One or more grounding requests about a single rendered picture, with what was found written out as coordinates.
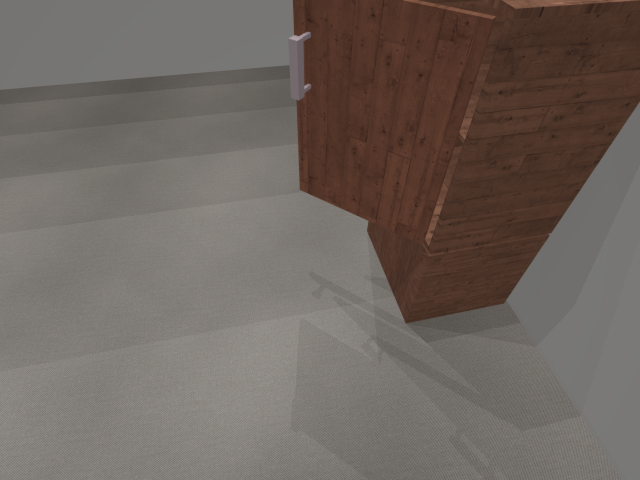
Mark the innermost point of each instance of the cupboard door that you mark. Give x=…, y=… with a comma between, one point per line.
x=390, y=84

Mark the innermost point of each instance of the handle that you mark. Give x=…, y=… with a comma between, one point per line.
x=296, y=63

